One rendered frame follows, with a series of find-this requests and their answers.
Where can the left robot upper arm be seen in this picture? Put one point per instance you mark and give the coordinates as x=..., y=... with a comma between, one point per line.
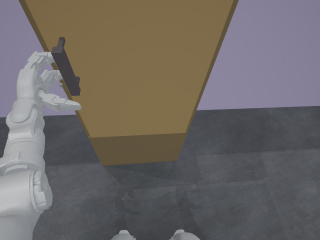
x=23, y=198

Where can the robot left forearm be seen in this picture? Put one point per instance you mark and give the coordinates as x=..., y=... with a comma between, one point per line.
x=25, y=146

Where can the robot right shin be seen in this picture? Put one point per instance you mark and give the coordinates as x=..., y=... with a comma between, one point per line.
x=179, y=231

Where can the handle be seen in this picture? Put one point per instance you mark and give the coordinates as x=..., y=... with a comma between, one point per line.
x=60, y=57

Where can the robot left shin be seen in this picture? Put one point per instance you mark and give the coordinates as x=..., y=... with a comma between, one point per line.
x=123, y=232

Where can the robot shin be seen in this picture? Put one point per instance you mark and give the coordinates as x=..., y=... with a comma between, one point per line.
x=123, y=232
x=179, y=231

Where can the cupboard door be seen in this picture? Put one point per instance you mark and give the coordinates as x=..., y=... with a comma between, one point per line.
x=141, y=63

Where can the robot left hand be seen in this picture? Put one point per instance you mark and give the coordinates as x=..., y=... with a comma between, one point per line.
x=30, y=84

